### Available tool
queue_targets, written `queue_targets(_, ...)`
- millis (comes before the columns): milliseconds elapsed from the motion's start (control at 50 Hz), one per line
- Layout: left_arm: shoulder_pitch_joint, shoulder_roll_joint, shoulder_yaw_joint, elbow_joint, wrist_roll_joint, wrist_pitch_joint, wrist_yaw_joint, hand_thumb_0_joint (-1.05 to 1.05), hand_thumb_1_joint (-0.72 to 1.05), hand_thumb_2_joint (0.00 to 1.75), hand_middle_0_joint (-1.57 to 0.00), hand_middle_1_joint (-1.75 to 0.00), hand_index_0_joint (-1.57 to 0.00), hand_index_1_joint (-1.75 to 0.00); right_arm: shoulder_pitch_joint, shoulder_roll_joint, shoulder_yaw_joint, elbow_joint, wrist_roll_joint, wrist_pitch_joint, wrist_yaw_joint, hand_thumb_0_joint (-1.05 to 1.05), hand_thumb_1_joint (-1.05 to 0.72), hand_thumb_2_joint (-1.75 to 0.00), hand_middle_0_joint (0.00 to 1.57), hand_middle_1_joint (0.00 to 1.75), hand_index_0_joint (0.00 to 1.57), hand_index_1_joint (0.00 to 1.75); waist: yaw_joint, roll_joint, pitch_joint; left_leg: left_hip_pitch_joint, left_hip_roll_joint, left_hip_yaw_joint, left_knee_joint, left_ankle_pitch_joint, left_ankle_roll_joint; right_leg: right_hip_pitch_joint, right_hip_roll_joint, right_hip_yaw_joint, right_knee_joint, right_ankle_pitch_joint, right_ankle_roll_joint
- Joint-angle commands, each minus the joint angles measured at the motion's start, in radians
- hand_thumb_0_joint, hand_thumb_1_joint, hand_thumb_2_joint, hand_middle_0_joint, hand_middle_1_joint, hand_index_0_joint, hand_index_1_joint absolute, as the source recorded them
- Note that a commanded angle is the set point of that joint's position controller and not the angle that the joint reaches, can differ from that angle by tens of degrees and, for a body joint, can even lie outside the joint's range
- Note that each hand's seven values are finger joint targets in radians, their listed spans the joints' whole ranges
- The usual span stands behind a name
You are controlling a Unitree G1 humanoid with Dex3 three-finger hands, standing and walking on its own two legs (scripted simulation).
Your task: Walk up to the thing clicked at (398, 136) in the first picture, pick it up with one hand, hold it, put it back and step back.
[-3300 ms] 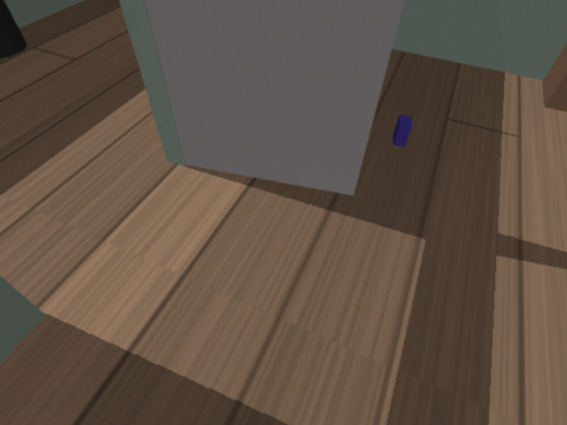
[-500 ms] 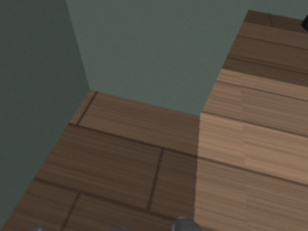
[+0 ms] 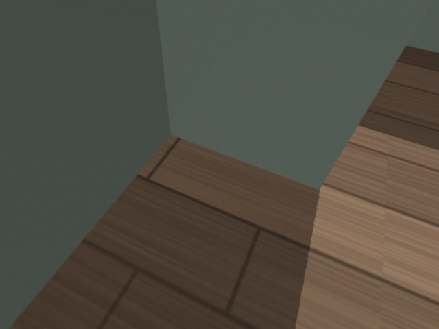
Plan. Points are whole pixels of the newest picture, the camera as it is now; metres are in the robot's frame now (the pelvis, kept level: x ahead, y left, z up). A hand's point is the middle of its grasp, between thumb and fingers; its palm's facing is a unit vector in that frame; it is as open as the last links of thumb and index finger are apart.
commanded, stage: walk up
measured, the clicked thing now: out of the picture -0.57 -1.71 -0.68
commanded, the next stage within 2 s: stand in 0.64 s
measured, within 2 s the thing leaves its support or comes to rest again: neither
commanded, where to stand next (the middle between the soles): +0.07 -0.04 m, yaw +0 degrees
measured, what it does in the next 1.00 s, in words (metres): stands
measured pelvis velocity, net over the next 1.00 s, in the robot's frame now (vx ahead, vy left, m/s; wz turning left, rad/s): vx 0.01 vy -0.02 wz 0.03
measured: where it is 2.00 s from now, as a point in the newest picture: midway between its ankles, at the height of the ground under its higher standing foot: outside the picture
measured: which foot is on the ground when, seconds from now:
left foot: down 0.00-1.00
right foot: down 0.00-1.00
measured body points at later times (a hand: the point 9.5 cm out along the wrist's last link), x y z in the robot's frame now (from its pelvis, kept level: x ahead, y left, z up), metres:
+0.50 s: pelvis +0.01 -0.02 +0.02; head +0.02 -0.01 +0.47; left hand +0.07 +0.30 -0.11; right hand +0.12 -0.31 -0.10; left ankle +0.02 +0.12 -0.72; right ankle +0.02 -0.15 -0.72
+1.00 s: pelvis +0.01 -0.02 +0.03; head +0.02 -0.02 +0.48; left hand +0.09 +0.28 -0.10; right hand +0.11 -0.32 -0.10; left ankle +0.02 +0.12 -0.72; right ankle +0.02 -0.16 -0.72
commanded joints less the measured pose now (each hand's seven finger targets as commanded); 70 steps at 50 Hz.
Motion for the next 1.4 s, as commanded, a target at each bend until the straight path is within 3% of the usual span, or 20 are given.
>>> queue_targets(0,-0.038,0.17,0.046,-0.058,-0.009,-0.033,0.014,0.0,0.9,0.9,-0.2,-0.3,-0.2,-0.3,-0.102,-0.275,-0.057,-0.081,0.007,-0.04,-0.031,0.0,-0.9,-0.9,0.2,0.3,0.2,0.3,0.0,0.179,-0.013,-0.01,0.288,-0.376,-0.28,0.191,0.202,-0.069,0.005,0.096,0.053,-0.076,-0.014)
queue_targets(40,-0.004,0.163,0.042,-0.028,-0.018,-0.041,0.014,0.0,0.9,0.9,-0.2,-0.3,-0.2,-0.3,-0.091,-0.262,-0.047,-0.064,0.013,-0.047,-0.031,0.0,-0.9,-0.9,0.2,0.3,0.2,0.3,0.002,0.244,-0.038,0.009,0.256,-0.308,-0.235,0.363,0.161,-0.028,0.019,0.062,-0.019,-0.002,-0.015)
queue_targets(100,0.004,0.146,0.032,0.011,-0.009,-0.058,0.018,0.0,0.9,0.9,-0.2,-0.3,-0.2,-0.3,-0.111,-0.252,-0.043,-0.052,0.021,-0.028,-0.024,0.0,-0.9,-0.9,0.2,0.3,0.2,0.3,0.011,0.228,-0.094,0.005,0.193,-0.211,-0.149,0.393,0.11,0.128,0.059,0.015,-0.278,0.154,-0.02)
queue_targets(140,0.015,0.185,0.034,0.034,0.001,-0.071,0.025,0.0,0.9,0.9,-0.2,-0.3,-0.2,-0.3,-0.128,-0.213,-0.032,-0.053,0.036,-0.016,-0.022,0.0,-0.9,-0.9,0.2,0.3,0.2,0.3,0.015,0.158,-0.133,-0.044,0.143,-0.152,-0.088,0.306,0.052,0.232,0.01,0.082,-0.319,0.397,-0.044)
queue_targets(160,-0.012,0.207,0.032,0.032,0.003,-0.075,0.026,0.0,0.9,0.9,-0.2,-0.3,-0.2,-0.3,-0.121,-0.197,-0.029,-0.046,0.039,-0.011,-0.021,0.0,-0.9,-0.9,0.2,0.3,0.2,0.3,-0.005,0.103,-0.129,-0.066,0.098,-0.127,-0.077,0.179,0.029,0.211,-0.048,0.168,-0.354,0.388,-0.068)
queue_targets(180,-0.063,0.238,0.033,0.03,0.002,-0.075,0.022,0.0,0.9,0.9,-0.2,-0.3,-0.2,-0.3,-0.103,-0.192,-0.032,-0.025,0.037,-0.004,-0.019,0.0,-0.9,-0.9,0.2,0.3,0.2,0.3,-0.026,0.043,-0.101,-0.023,0.056,-0.097,-0.074,0.0,0.018,0.111,-0.109,0.231,-0.386,0.253,-0.111)
queue_targets(200,-0.114,0.235,0.028,0.024,0.003,-0.073,0.017,0.0,0.9,0.9,-0.2,-0.3,-0.2,-0.3,-0.076,-0.188,-0.034,0.004,0.03,-0.002,-0.019,0.0,-0.9,-0.9,0.2,0.3,0.2,0.3,-0.051,0.004,-0.083,0.038,0.05,-0.1,-0.096,-0.059,0.015,0.045,-0.133,0.253,-0.406,0.164,-0.122)
queue_targets(220,-0.136,0.209,0.019,0.021,0.0,-0.07,0.014,0.0,0.9,0.9,-0.2,-0.3,-0.2,-0.3,-0.085,-0.205,-0.037,0.019,0.024,-0.003,-0.015,0.0,-0.9,-0.9,0.2,0.3,0.2,0.3,-0.056,0.032,-0.062,0.064,0.066,-0.124,-0.156,-0.065,0.023,0.008,-0.104,0.212,-0.408,0.115,-0.093)
queue_targets(260,-0.13,0.175,0.007,0.046,-0.003,-0.071,0.013,0.0,0.9,0.9,-0.2,-0.3,-0.2,-0.3,-0.156,-0.22,-0.036,0.021,0.024,-0.009,-0.007,0.0,-0.9,-0.9,0.2,0.3,0.2,0.3,-0.029,0.052,-0.047,0.033,0.117,-0.192,-0.213,-0.029,0.048,0.027,-0.024,0.123,-0.387,0.082,-0.05)
queue_targets(300,-0.122,0.168,0.007,0.075,0.0,-0.079,0.012,0.0,0.9,0.9,-0.2,-0.3,-0.2,-0.3,-0.175,-0.206,-0.025,0.031,0.026,-0.011,-0.002,0.0,-0.9,-0.9,0.2,0.3,0.2,0.3,-0.015,0.02,-0.052,0.0,0.126,-0.186,-0.21,0.024,0.052,0.09,-0.015,0.115,-0.412,0.113,-0.046)
queue_targets(340,-0.138,0.176,0.006,0.083,-0.002,-0.084,0.012,0.0,0.9,0.9,-0.2,-0.3,-0.2,-0.3,-0.162,-0.2,-0.016,0.052,0.026,-0.014,-0.002,0.0,-0.9,-0.9,0.2,0.3,0.2,0.3,-0.025,0.008,-0.071,0.026,0.102,-0.147,-0.205,0.11,0.033,0.121,-0.046,0.138,-0.423,0.197,-0.053)
queue_targets(420,-0.161,0.167,0.003,0.109,-0.009,-0.086,0.017,0.0,0.9,0.9,-0.2,-0.3,-0.2,-0.3,-0.176,-0.201,-0.015,0.089,0.028,-0.015,-0.004,0.0,-0.9,-0.9,0.2,0.3,0.2,0.3,-0.023,0.022,-0.107,0.078,0.109,-0.14,-0.216,0.245,0.021,0.163,-0.047,0.109,-0.433,0.301,-0.046)
queue_targets(600,-0.18,0.154,-0.001,0.163,-0.012,-0.073,0.017,0.0,0.9,0.9,-0.2,-0.3,-0.2,-0.3,-0.229,-0.196,-0.008,0.131,0.025,-0.012,-0.007,0.0,-0.9,-0.9,0.2,0.3,0.2,0.3,-0.006,0.069,-0.124,0.079,0.135,-0.16,-0.3,0.319,0.018,0.255,-0.023,0.054,-0.442,0.35,-0.02)
queue_targets(620,-0.193,0.142,-0.011,0.177,-0.015,-0.075,0.02,0.0,0.9,0.9,-0.2,-0.3,-0.2,-0.3,-0.245,-0.183,-0.005,0.142,0.028,-0.008,-0.005,0.0,-0.9,-0.9,0.2,0.3,0.2,0.3,-0.006,0.074,-0.107,0.104,0.152,-0.156,-0.311,0.395,0.006,0.248,-0.028,0.081,-0.455,0.393,-0.019)
queue_targets(660,-0.204,0.147,-0.01,0.184,-0.016,-0.074,0.024,0.0,0.9,0.9,-0.2,-0.3,-0.2,-0.3,-0.248,-0.19,-0.007,0.15,0.027,-0.005,-0.006,0.0,-0.9,-0.9,0.2,0.3,0.2,0.3,-0.008,0.099,-0.12,0.114,0.158,-0.157,-0.322,0.416,0.002,0.268,-0.022,0.07,-0.462,0.398,-0.012)
queue_targets(760,-0.208,0.152,-0.013,0.214,-0.013,-0.078,0.025,0.0,0.9,0.9,-0.2,-0.3,-0.2,-0.3,-0.261,-0.18,-0.006,0.168,0.032,0.003,-0.004,0.0,-0.9,-0.9,0.2,0.3,0.2,0.3,-0.012,0.071,-0.137,0.16,0.159,-0.139,-0.341,0.425,-0.005,0.287,-0.031,0.078,-0.484,0.455,-0.009)
queue_targets(880,-0.23,0.153,-0.016,0.226,-0.01,-0.077,0.027,0.0,0.9,0.9,-0.2,-0.3,-0.2,-0.3,-0.278,-0.176,-0.006,0.183,0.03,0.01,-0.002,0.0,-0.9,-0.9,0.2,0.3,0.2,0.3,-0.019,0.073,-0.136,0.179,0.16,-0.125,-0.367,0.385,-0.016,0.279,-0.029,0.082,-0.514,0.428,-0.008)
queue_targets(1060,-0.218,0.151,-0.018,0.236,-0.005,-0.078,0.028,0.0,0.9,0.9,-0.2,-0.3,-0.2,-0.3,-0.272,-0.172,-0.008,0.198,0.025,0.017,0.003,0.0,-0.9,-0.9,0.2,0.3,0.2,0.3,-0.022,0.068,-0.098,0.142,0.151,-0.119,-0.407,0.229,-0.017,0.247,-0.023,0.094,-0.561,0.297,-0.002)
queue_targets(1120,-0.215,0.15,-0.017,0.233,-0.004,-0.08,0.029,0.0,0.9,0.9,-0.2,-0.3,-0.2,-0.3,-0.271,-0.17,-0.01,0.196,0.024,0.014,0.004,0.0,-0.9,-0.9,0.2,0.3,0.2,0.3,-0.018,0.059,-0.122,0.173,0.161,-0.117,-0.392,0.3,-0.014,0.256,-0.029,0.092,-0.546,0.362,-0.007)
queue_targets(1380,-0.196,0.146,-0.016,0.226,-0.005,-0.075,0.027,0.0,0.9,0.9,-0.2,-0.3,-0.2,-0.3,-0.235,-0.171,-0.007,0.2,0.023,0.018,0.006,0.0,-0.9,-0.9,0.2,0.3,0.2,0.3,-0.021,0.07,-0.082,0.134,0.15,-0.112,-0.407,0.193,-0.014,0.221,-0.02,0.104,-0.569,0.246,-0.005)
